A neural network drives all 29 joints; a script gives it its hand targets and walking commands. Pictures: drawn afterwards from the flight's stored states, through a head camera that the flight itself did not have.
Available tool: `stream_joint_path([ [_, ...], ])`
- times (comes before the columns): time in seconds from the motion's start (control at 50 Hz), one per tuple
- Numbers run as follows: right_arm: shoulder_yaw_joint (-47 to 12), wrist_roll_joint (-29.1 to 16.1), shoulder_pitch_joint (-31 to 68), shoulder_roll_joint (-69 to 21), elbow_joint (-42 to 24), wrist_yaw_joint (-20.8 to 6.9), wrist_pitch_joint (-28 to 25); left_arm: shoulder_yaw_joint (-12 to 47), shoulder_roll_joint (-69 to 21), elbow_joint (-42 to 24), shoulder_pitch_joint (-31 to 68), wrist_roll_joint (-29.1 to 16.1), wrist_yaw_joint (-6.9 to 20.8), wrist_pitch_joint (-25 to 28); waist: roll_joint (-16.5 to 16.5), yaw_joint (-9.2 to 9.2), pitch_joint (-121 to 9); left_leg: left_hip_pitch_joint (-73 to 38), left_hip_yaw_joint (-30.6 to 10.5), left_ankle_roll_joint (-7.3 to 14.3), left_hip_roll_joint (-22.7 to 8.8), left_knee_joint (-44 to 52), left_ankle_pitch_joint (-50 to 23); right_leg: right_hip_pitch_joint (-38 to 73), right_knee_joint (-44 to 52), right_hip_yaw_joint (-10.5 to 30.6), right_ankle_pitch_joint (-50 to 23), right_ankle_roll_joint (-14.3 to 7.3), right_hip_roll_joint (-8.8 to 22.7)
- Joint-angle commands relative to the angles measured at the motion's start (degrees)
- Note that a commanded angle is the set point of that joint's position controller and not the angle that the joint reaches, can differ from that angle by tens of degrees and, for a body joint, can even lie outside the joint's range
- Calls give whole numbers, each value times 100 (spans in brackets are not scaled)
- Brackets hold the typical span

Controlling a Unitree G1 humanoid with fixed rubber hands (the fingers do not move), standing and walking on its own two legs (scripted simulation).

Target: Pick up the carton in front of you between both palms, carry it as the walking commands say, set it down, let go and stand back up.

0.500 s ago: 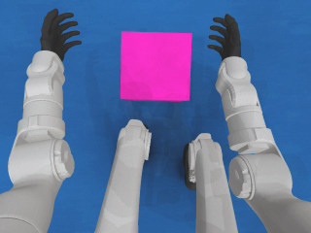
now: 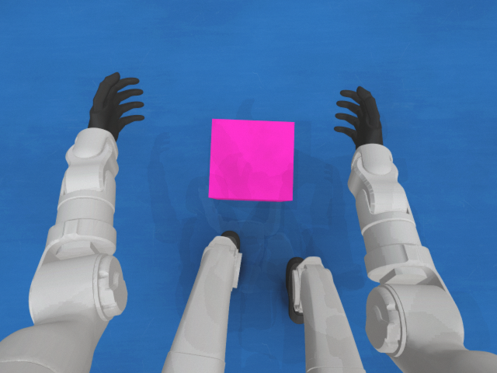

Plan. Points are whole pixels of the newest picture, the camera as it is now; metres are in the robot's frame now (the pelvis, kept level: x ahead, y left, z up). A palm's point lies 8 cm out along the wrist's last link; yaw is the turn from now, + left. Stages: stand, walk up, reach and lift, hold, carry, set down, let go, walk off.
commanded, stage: let go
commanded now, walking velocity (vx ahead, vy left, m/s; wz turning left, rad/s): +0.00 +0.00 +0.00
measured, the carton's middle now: (250, 165) +0.44 +0.06 -0.52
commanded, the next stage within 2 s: stand in 1.12 s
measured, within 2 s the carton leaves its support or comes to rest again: neither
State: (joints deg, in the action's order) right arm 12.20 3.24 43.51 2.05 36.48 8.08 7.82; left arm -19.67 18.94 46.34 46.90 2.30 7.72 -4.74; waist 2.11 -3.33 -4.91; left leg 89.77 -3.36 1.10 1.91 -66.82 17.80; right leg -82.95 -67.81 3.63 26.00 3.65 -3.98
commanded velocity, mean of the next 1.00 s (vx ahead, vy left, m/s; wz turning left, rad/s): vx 0.00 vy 0.00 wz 0.00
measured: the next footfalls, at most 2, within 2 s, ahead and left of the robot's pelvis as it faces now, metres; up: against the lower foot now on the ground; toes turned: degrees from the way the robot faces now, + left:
none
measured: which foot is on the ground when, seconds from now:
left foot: down 0.00-1.00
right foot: down 0.00-1.00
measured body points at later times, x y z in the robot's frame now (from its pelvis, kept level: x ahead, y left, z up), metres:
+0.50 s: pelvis +0.06 -0.01 +0.11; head +0.19 +0.01 +0.54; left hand +0.28 +0.25 +0.01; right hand +0.32 -0.20 +0.01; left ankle +0.09 +0.10 -0.61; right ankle +0.04 -0.15 -0.61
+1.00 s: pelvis +0.09 -0.04 +0.13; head +0.10 -0.04 +0.58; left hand +0.25 +0.20 +0.06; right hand +0.27 -0.27 +0.06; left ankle +0.09 +0.10 -0.61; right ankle +0.04 -0.15 -0.61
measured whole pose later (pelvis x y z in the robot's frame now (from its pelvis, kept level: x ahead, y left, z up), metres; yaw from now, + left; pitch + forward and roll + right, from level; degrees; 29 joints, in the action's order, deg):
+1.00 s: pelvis +0.09 -0.04 +0.13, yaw +3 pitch -3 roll +1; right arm 2.0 0.6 -12.5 11.4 24.2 -3.0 6.6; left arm -3.0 12.1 24.4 -12.4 1.2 4.5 -7.0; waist 1.8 -0.1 5.0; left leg 8.4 -3.1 -1.8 0.5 -23.8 12.5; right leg -3.4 -25.7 3.9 19.2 -1.8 -2.0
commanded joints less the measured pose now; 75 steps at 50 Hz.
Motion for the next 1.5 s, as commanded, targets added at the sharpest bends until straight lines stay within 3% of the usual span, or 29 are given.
stream_joint_path([
  [0.0, -36, 227, -78, 255, -619, 12, -111, -27, 690, -699, 85, 185, -7, 99, -495, -205, -4976, -5738, 283, -212, 43, 767, -2437, 931, 1094, -761, -875, 114, -267],
  [0.16, -355, 191, -1605, 496, -1324, -202, -345, 575, 390, -1763, -1684, 58, -80, 208, -666, -140, -4079, -7218, 18, -204, -83, 1698, -2691, 1819, 2010, -669, -870, -58, -165],
  [0.32, -502, 17, -3321, 792, -1031, -583, -705, 1012, 33, -1990, -3517, -247, -242, 506, -736, 87, -2970, -8106, -185, -241, -174, 2429, -3070, 2888, 2774, -517, -1122, -168, -52],
  [0.4, -575, -45, -4025, 943, -1040, -737, -848, 1175, -65, -2110, -4389, -312, -326, 622, -622, 165, -2316, -8259, -123, -245, -152, 2891, -2932, 3862, 3246, -448, -1410, -212, -7],
  [0.42, -585, -65, -4172, 996, -1093, -768, -871, 1228, -90, -2158, -4607, -330, -340, 659, -633, 175, -2150, -8144, -49, -247, -116, 3084, -2610, 4371, 3394, -420, -1481, -234, 23],
  [0.56, -748, -163, -5036, 1250, -1384, -948, -971, 1462, -154, -2471, -5665, -326, -442, 675, -185, 230, -912, -8647, 154, -240, 8, 3906, -2509, 6032, 4292, -289, -2101, -216, 113],
  [0.7, -913, -277, -5364, 1328, -1613, -1063, -677, 1557, -55, -2627, -5825, -306, -401, 335, 162, 289, 254, -9017, 400, -219, 158, 4302, -1752, 6513, 4915, -112, -2088, -182, 312],
  [0.84, -948, -315, -5359, 1345, -1732, -1112, -300, 1473, -15, -2667, -5779, -157, -332, -76, 159, 278, 805, -9377, 499, -234, 253, 4177, -1528, 6348, 5088, -21, -1992, -211, 464],
  [0.98, -854, -244, -5450, 1371, -1771, -1100, -177, 1451, -49, -2732, -5852, -94, -344, -156, 35, 282, 550, -9263, 454, -185, 244, 4176, -1942, 6987, 4816, -36, -2977, -149, 348],
  [1.06, -818, -211, -5436, 1388, -1761, -1109, -170, 1490, -84, -2785, -5843, -111, -356, -151, -11, 308, 471, -9371, 398, -160, 219, 4178, -2194, 6983, 4753, -86, -3030, -153, 277],
  [1.08, -869, -293, -5796, 1376, -1407, -981, -329, 1405, 109, -3043, -5768, 35, -511, -447, -147, 303, 93, -9138, 458, -221, 381, 4002, -2221, 7333, 4526, -109, -3592, -170, 290],
  [1.1, -856, -315, -5714, 1397, -1518, -921, -374, 1498, 63, -2962, -5854, -32, -571, -515, 3, 376, 94, -9062, 413, -210, 365, 3988, -2204, 7308, 4436, -72, -3847, -144, 280],
  [1.12, -764, -42, -5311, 2048, -638, -739, -464, 1370, 669, -2200, -5805, -83, -812, -163, 400, 194, 379, -8308, 317, -276, -359, 3786, -2199, 7036, 4373, -94, -2913, -93, 512],
  [1.2, -786, -25, -5226, 2064, -230, -620, -647, 1491, 398, -1944, -5783, -13, -873, 238, -41, 311, 375, -7918, 109, -212, -378, 3900, -1240, 7043, 4435, 129, -1760, -242, 573],
  [1.34, -771, -60, -5084, 2246, 314, -631, -792, 1496, 642, -1462, -5783, -8, -894, 383, -339, 321, 214, -8005, -152, -80, -522, 3954, -1656, 7159, 4314, 173, -1981, -300, 606],
  [1.48, -777, -82, -5052, 2470, 673, -621, -852, 1542, 798, -1059, -5886, -12, -912, 467, -385, 350, 278, -8093, -329, -10, -621, 4114, -1654, 7210, 4359, 223, -1905, -320, 630],
])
